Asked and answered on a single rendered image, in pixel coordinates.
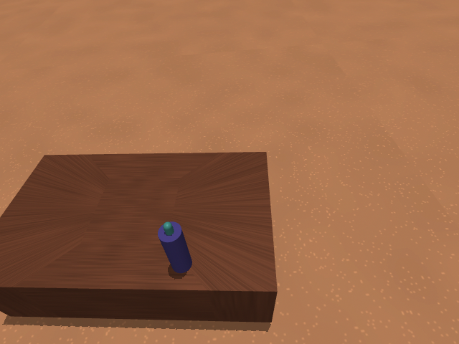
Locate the bottle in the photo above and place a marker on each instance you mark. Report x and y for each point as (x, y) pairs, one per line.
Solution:
(172, 239)

